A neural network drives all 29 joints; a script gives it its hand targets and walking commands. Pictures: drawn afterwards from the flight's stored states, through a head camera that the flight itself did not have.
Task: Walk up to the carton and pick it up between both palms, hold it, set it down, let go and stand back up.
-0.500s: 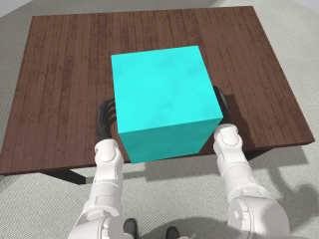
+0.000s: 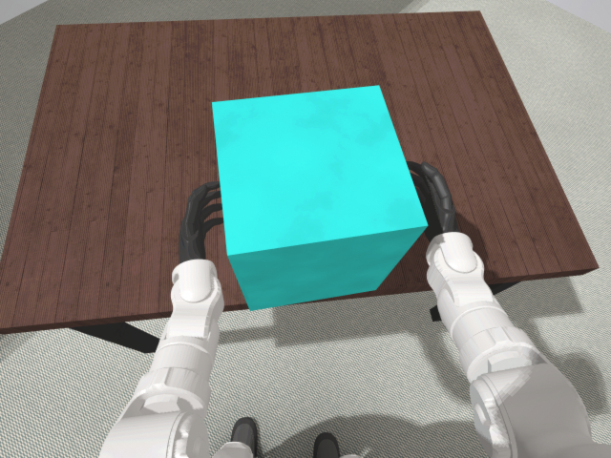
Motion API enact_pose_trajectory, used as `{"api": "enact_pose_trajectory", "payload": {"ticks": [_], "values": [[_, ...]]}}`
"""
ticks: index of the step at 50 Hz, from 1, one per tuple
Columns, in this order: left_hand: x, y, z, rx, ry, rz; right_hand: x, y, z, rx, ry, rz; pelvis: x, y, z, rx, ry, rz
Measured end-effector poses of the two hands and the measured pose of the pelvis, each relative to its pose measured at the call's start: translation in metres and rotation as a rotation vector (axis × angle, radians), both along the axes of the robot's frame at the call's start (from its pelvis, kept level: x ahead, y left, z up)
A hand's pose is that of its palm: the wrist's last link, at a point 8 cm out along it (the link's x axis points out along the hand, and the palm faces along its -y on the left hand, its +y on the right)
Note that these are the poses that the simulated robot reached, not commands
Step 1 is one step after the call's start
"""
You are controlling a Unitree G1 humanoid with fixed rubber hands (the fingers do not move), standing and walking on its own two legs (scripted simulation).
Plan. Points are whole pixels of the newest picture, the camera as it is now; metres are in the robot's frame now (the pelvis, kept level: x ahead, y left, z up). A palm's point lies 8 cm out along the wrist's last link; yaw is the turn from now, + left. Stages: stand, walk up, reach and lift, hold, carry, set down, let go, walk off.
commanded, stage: set down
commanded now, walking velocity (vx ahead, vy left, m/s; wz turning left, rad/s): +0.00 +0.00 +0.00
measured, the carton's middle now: (307, 211) +0.44 +0.02 -0.03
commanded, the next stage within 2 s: none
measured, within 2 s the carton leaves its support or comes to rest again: neither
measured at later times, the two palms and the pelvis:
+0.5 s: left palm (197, 313) +0.29 +0.16 -0.06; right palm (470, 293) +0.33 -0.21 -0.04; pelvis -0.02 -0.01 +0.00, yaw +0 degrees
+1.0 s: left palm (170, 361) +0.23 +0.18 -0.04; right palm (506, 363) +0.24 -0.23 -0.02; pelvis -0.08 +0.01 +0.00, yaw -1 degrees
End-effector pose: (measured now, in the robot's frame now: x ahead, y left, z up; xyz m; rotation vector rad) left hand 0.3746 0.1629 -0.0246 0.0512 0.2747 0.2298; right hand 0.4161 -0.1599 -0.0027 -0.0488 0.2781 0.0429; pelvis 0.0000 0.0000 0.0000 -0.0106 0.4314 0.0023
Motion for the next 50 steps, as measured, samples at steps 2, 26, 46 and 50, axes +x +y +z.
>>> {"api": "enact_pose_trajectory", "payload": {"ticks": [2, 26, 46, 50], "values": [[0.0, 0.0, -0.001, -0.006, 0.001, 0.001, 0.0, -0.006, 0.001, -0.005, 0.0, -0.002, 0.0, 0.0, 0.0, 0.0, 0.002, 0.0], [-0.088, -0.007, -0.032, -0.01, 0.127, -0.031, -0.095, -0.049, -0.035, -0.023, 0.055, -0.011, -0.023, -0.008, 0.001, 0.009, -0.028, -0.004], [-0.141, 0.016, -0.015, -0.026, 0.067, -0.007, -0.175, -0.068, -0.017, -0.011, 0.086, -0.001, -0.074, 0.005, -0.003, -0.019, -0.107, -0.011], [-0.144, 0.013, -0.016, -0.031, 0.079, -0.017, -0.178, -0.067, -0.017, -0.008, 0.097, 0.001, -0.076, 0.006, -0.003, -0.02, -0.113, -0.011]]}}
